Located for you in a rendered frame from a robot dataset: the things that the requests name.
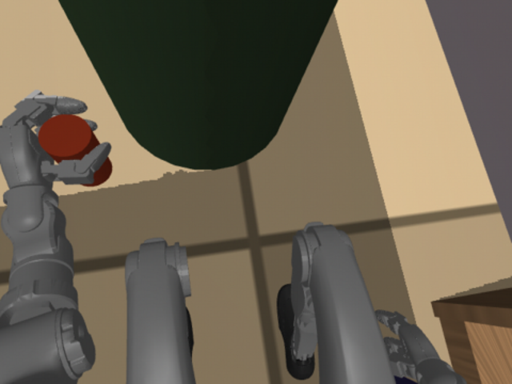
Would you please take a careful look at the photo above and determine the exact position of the left robot hand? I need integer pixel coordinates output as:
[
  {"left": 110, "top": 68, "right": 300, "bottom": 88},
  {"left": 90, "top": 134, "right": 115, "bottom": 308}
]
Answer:
[{"left": 0, "top": 90, "right": 111, "bottom": 189}]

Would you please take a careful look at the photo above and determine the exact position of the right robot hand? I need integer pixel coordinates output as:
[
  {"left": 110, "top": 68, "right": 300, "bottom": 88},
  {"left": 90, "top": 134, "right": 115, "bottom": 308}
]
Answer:
[{"left": 375, "top": 310, "right": 440, "bottom": 380}]

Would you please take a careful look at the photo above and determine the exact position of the bookshelf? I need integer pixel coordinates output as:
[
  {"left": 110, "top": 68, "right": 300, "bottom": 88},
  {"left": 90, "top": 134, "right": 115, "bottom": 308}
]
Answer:
[{"left": 431, "top": 287, "right": 512, "bottom": 384}]

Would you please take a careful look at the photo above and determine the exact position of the right robot arm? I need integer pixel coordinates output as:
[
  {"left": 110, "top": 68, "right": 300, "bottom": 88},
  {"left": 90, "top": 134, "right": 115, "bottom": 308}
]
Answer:
[{"left": 415, "top": 358, "right": 467, "bottom": 384}]

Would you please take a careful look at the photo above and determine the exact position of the right robot foot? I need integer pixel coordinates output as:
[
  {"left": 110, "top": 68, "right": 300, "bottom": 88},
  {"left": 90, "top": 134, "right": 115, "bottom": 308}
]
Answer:
[{"left": 277, "top": 284, "right": 314, "bottom": 380}]

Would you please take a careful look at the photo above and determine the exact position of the left robot arm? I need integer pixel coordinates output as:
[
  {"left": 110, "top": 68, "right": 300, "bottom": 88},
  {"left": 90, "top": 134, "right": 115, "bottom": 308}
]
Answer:
[{"left": 0, "top": 184, "right": 95, "bottom": 384}]

